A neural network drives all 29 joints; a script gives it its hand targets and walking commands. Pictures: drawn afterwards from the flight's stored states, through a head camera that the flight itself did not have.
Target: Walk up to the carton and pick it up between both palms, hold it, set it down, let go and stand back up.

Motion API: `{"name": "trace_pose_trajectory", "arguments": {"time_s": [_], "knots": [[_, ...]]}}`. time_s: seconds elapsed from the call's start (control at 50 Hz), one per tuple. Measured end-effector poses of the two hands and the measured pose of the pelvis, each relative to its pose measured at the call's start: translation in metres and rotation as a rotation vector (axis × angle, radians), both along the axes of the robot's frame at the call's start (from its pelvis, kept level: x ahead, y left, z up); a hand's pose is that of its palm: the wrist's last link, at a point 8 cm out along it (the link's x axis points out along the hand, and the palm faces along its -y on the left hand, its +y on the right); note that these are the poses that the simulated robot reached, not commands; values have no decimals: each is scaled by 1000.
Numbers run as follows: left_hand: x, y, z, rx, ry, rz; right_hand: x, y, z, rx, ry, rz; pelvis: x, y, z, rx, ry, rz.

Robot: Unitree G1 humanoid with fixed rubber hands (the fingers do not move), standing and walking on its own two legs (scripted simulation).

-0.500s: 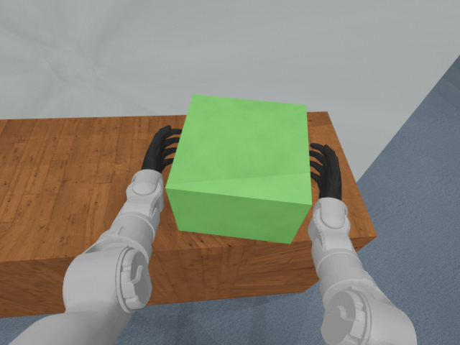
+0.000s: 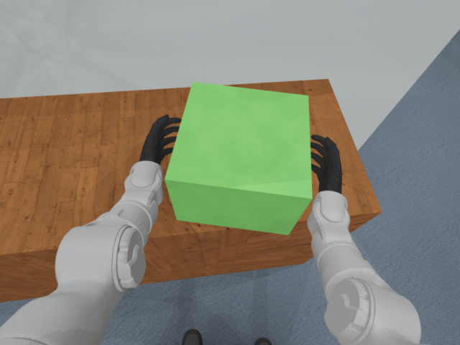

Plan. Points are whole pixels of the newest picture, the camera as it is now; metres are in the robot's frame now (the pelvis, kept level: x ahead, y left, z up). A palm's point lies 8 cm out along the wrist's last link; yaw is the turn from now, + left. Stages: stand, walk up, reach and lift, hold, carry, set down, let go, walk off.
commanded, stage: set down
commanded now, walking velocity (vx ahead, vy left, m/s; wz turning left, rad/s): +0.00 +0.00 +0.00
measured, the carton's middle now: (241, 159) +0.46 -0.02 -0.04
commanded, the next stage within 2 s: none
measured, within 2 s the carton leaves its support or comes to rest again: rests again in 0.50 s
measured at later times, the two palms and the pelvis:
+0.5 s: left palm (153, 158) +0.45 +0.15 -0.01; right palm (325, 187) +0.38 -0.17 -0.01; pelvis -0.02 +0.01 -0.02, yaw +0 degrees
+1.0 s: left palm (152, 155) +0.46 +0.15 -0.01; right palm (325, 186) +0.39 -0.17 -0.01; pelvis -0.02 +0.01 -0.02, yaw +0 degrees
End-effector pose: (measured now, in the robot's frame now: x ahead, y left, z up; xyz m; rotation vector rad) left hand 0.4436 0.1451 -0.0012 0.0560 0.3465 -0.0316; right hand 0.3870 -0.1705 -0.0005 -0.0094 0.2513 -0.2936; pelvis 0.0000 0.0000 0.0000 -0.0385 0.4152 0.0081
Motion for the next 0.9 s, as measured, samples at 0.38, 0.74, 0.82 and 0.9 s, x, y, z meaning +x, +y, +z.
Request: {"name": "trace_pose_trajectory", "arguments": {"time_s": [0.38,0.74,0.82,0.9], "knots": [[3,1,-10,-18,-23,-12,-3,2,-11,17,-8,-22,-17,3,-12,-15,73,8],[11,3,-13,-31,-37,-40,-2,4,-14,0,2,-5,-23,8,-20,-27,98,13],[13,4,-13,-24,-38,-47,-2,4,-14,-2,4,-2,-23,9,-22,-30,105,15],[13,4,-14,-23,-33,-56,-2,3,-14,-8,14,13,-24,8,-23,-32,104,18]]}}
